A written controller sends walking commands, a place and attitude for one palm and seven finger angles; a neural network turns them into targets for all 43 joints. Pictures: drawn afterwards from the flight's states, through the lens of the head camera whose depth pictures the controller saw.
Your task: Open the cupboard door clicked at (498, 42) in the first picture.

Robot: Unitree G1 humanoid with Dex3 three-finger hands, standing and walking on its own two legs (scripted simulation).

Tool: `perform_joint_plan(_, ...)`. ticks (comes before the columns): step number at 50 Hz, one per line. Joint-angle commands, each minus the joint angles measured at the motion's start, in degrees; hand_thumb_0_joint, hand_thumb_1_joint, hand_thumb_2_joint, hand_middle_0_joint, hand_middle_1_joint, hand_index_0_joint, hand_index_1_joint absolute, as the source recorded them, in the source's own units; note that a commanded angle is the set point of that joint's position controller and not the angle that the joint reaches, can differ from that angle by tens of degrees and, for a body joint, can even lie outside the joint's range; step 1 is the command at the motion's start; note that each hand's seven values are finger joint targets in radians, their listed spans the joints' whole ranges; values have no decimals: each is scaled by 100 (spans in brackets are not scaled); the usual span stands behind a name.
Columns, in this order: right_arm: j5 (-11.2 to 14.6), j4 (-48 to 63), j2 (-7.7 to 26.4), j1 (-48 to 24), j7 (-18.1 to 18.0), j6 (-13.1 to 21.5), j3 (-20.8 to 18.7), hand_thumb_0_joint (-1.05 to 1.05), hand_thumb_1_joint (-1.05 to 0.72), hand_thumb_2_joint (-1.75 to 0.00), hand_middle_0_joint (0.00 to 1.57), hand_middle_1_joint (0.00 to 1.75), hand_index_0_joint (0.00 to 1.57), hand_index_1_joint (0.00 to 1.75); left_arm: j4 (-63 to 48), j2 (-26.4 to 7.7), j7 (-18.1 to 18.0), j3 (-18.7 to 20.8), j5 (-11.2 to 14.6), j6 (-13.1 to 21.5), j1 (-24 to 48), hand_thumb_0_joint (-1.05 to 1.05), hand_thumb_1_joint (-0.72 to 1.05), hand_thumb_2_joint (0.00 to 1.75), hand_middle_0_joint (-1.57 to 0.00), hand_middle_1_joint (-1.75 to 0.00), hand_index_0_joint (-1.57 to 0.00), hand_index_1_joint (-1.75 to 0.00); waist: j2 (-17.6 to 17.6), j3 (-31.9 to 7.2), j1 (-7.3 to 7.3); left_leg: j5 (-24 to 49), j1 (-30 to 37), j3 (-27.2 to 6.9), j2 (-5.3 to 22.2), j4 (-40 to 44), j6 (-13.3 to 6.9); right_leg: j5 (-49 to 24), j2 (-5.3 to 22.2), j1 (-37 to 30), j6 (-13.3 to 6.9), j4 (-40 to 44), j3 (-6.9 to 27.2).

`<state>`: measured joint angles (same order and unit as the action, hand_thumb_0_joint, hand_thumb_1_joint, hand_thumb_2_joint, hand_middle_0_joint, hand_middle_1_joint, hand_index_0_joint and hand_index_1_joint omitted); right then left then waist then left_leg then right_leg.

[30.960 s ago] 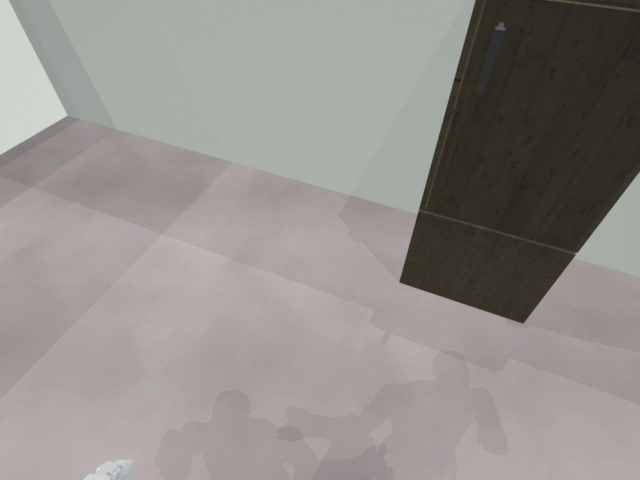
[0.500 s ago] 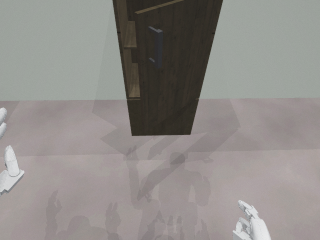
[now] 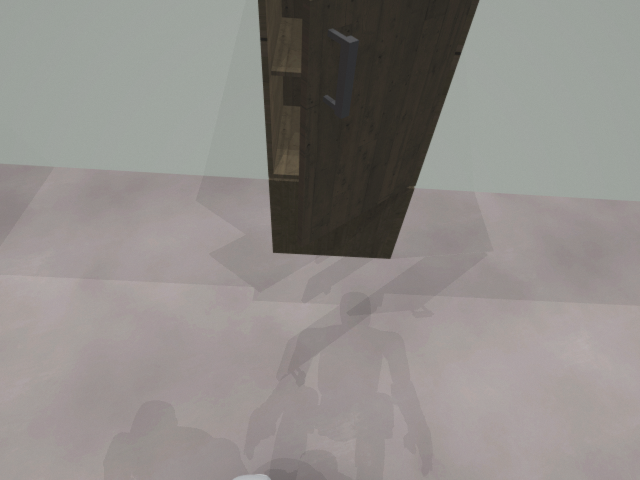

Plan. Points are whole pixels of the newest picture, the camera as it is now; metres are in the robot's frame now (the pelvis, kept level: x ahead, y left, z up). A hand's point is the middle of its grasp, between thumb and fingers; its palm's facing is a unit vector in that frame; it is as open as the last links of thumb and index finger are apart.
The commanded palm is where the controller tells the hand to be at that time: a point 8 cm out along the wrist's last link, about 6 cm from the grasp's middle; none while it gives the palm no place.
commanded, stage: let the arm hang, fingers relaxed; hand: left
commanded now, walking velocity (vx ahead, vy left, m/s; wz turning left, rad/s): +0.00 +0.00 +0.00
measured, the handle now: (338, 74) +0.70 +0.02 +0.14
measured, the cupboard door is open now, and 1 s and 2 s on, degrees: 39 39 39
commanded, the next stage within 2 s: look to check the result in 0.66 s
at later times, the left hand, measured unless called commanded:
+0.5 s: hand out of the picture +0.06 +0.20 -0.16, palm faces +0.00 -0.96 -0.26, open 7.4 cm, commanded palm none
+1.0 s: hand out of the picture +0.12 +0.22 -0.14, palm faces -0.02 -0.94 -0.34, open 7.4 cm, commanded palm none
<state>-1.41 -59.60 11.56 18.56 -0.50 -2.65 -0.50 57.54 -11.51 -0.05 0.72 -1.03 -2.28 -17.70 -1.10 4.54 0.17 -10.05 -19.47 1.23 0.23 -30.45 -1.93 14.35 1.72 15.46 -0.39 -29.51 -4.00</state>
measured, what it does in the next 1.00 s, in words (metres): shifts its weight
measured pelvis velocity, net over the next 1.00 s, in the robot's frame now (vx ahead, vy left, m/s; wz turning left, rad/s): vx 0.05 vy -0.02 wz -0.01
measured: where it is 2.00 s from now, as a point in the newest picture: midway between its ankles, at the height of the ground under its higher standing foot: outside the picture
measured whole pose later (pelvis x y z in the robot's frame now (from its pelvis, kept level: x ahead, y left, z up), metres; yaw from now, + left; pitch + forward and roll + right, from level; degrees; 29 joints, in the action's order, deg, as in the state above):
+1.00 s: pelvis +0.05 -0.02 +0.01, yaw -1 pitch -1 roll +0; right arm -0.8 -64.4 17.6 5.1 -0.4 0.1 -1.1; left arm 64.9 -17.4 -0.1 1.3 -0.6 1.4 -6.1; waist 1.8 4.1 0.3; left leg -8.7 -9.8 1.8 0.6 -19.6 -0.2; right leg 11.6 0.8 6.7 -0.2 -19.3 -3.0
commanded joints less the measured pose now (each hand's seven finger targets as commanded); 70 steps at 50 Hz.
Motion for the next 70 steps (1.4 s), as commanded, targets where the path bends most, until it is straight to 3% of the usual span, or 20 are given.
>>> perform_joint_plan(1,30,305,863,-287,-69,250,-239,0,-90,-90,20,30,20,30,53,-774,-93,202,8,260,-212,0,90,90,-20,-30,-20,-30,760,-492,-70,-1302,103,-904,632,1397,-48,159,267,-488,-223,631,443)
perform_joint_plan(2,52,270,864,-212,-68,248,-259,0,-90,-90,20,30,20,30,121,-821,-99,206,8,287,-204,0,90,90,-20,-30,-20,-30,444,-447,-40,-1168,229,-834,596,1285,-35,262,321,-368,-254,783,512)
perform_joint_plan(6,34,55,839,-38,-60,195,-310,0,-90,-90,20,30,20,30,298,-933,-118,236,-7,287,-3,0,90,90,-20,-30,-20,-30,-137,-14,84,-1269,435,-627,465,1057,-19,1219,444,305,-306,1232,713)
perform_joint_plan(8,32,-43,793,-13,-55,197,-308,0,-90,-90,20,30,20,30,359,-957,-126,242,0,288,34,0,90,90,-20,-30,-20,-30,-214,-29,105,-1138,570,-568,429,947,-18,1405,482,446,-335,1308,756)
perform_joint_plan(14,21,-176,825,-219,-47,233,-284,0,-90,-90,20,30,20,30,449,-1045,-132,258,-2,298,226,0,90,90,-20,-30,-20,-30,-211,77,96,-889,650,-529,445,955,-23,1285,508,488,-335,1341,815)
perform_joint_plan(19,8,-211,913,-453,-38,278,-271,0,-90,-90,20,30,20,30,447,-1121,-122,275,-5,313,407,0,90,90,-20,-30,-20,-30,94,133,47,-895,503,-653,526,1242,-20,947,453,235,-287,1208,762)
perform_joint_plan(24,5,-189,1079,-724,-29,333,-267,0,-90,-90,20,30,20,30,439,-1235,-98,289,-3,351,569,0,90,90,-20,-30,-20,-30,205,-78,-5,-759,493,-705,548,1380,-6,548,456,-148,-261,1162,740)
perform_joint_plan(29,13,-189,1222,-907,-33,388,-271,0,-90,-90,20,30,20,30,410,-1329,-84,292,8,403,810,0,90,90,-20,-30,-20,-30,335,-361,-4,-71,731,-670,588,1345,13,-52,504,-453,-253,1158,700)
perform_joint_plan(34,31,-216,1345,-1035,-44,421,-250,0,-90,-90,20,30,20,30,409,-1423,-87,285,27,440,990,0,90,90,-20,-30,-20,-30,306,-691,5,639,1009,-620,647,1288,35,-699,548,-787,-235,1157,656)
perform_joint_plan(50,50,-219,1653,-1418,-29,387,-238,0,-90,-90,20,30,20,30,439,-1685,-95,237,40,478,1234,0,90,90,-20,-30,-20,-30,10,-718,47,1019,1447,-545,686,1325,72,-1274,605,-874,-201,1381,682)
perform_joint_plan(70,55,-187,1739,-1499,-54,390,-209,0,-90,-90,20,30,20,30,425,-1773,-101,232,47,478,1221,0,90,90,-20,-30,-20,-30,130,-725,39,1255,1676,-408,741,1348,113,-1742,602,-1002,-208,1411,748)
